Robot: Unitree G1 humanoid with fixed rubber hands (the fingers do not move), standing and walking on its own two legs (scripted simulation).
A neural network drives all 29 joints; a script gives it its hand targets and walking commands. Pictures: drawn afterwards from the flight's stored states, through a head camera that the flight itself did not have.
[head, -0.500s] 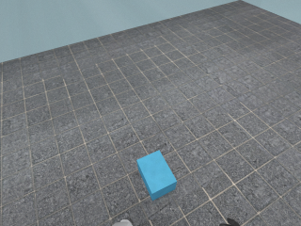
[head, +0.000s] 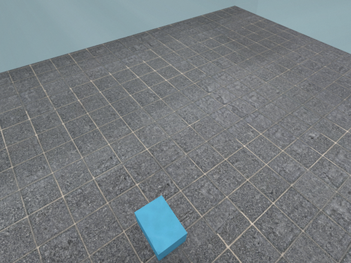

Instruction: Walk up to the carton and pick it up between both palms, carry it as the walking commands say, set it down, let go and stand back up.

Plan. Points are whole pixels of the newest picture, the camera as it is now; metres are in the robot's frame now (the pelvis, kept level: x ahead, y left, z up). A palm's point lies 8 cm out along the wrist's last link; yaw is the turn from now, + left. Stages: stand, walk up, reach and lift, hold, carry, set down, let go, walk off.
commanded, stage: walk up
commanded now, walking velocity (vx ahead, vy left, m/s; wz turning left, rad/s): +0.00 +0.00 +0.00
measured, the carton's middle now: (160, 227) +0.43 +0.04 -0.70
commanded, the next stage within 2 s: none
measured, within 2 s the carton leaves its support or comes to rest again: neither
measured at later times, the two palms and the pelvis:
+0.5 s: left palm out of the picture +0.01 +0.29 -0.15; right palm out of the picture +0.03 -0.22 -0.14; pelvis +0.01 +0.03 -0.01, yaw +2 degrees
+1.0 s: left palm out of the picture +0.04 +0.27 -0.14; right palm out of the picture -0.05 -0.26 -0.10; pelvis +0.00 +0.01 +0.01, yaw +8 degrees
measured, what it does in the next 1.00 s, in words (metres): steps on the spot: right foot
